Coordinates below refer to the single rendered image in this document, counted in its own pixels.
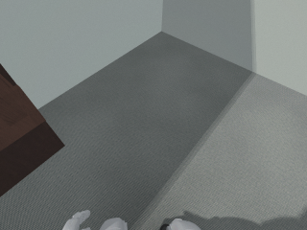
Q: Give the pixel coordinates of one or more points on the drawer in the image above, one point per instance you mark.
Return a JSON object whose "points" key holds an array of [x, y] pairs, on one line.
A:
{"points": [[18, 115]]}

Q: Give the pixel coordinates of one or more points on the robot right thigh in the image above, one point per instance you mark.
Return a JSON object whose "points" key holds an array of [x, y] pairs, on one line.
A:
{"points": [[182, 225]]}

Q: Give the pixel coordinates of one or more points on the robot left thigh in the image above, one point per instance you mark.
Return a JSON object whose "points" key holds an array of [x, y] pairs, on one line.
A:
{"points": [[114, 224]]}

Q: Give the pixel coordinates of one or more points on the robot thigh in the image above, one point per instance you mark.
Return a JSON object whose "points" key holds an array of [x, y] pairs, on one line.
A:
{"points": [[182, 225], [114, 224]]}

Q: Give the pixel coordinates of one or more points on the cabinet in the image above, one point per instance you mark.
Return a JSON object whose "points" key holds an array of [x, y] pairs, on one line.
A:
{"points": [[28, 152]]}

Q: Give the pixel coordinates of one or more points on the robot left hand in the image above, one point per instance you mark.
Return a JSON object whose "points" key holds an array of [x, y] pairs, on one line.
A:
{"points": [[75, 222]]}

